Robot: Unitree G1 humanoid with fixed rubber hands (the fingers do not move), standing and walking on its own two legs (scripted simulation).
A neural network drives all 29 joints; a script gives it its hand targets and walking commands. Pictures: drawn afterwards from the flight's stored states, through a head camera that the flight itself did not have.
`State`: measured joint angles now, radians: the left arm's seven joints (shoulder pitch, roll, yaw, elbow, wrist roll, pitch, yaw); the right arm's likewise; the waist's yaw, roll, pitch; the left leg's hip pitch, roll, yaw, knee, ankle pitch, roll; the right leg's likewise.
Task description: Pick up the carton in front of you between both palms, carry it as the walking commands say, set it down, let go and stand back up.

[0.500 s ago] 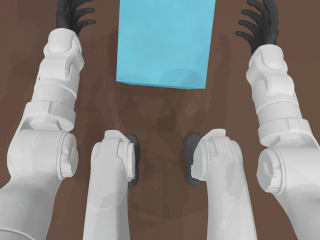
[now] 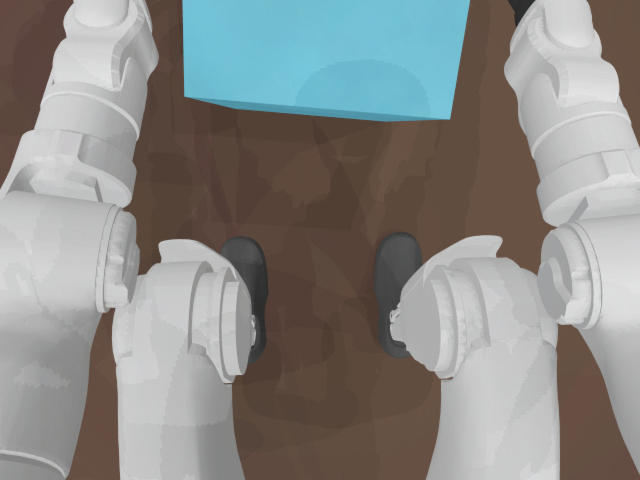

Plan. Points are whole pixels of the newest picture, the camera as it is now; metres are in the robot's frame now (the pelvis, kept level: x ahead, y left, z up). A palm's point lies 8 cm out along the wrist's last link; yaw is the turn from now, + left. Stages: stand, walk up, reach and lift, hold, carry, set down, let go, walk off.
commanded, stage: reach and lift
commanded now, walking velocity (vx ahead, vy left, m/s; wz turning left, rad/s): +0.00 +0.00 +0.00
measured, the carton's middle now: (321, 9) +0.53 +0.02 -0.24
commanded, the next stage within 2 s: none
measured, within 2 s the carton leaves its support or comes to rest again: leaves its support in 0.68 s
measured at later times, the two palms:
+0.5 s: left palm out of the picture +0.54 +0.16 -0.17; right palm out of the picture +0.53 -0.14 -0.16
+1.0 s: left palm out of the picture +0.50 +0.18 -0.01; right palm out of the picture +0.51 -0.12 -0.01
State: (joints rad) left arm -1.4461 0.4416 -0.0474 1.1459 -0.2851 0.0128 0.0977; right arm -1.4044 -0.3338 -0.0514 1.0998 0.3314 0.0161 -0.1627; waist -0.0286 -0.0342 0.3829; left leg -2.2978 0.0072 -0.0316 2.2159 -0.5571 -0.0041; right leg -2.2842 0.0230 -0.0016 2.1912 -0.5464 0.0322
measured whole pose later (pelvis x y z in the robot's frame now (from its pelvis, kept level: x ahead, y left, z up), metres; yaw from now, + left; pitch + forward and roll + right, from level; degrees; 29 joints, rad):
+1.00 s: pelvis +0.00 -0.01 +0.05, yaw +3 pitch +39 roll -1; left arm -1.17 0.14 0.31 0.90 0.08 0.30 0.09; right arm -1.11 -0.04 -0.44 0.81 -0.07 0.29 -0.14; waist -0.01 -0.03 -0.06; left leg -2.20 -0.05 -0.05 2.02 -0.52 -0.03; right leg -2.17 0.06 0.03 2.03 -0.55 0.05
